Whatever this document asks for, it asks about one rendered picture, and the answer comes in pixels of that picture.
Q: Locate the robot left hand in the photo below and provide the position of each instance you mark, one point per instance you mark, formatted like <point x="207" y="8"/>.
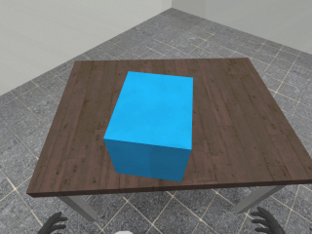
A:
<point x="49" y="226"/>

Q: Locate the robot right hand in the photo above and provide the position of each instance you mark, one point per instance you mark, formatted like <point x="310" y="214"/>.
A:
<point x="273" y="226"/>

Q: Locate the carton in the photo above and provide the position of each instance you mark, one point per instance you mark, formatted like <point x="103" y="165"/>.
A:
<point x="150" y="130"/>

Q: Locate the table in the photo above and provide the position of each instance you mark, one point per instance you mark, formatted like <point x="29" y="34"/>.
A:
<point x="240" y="136"/>

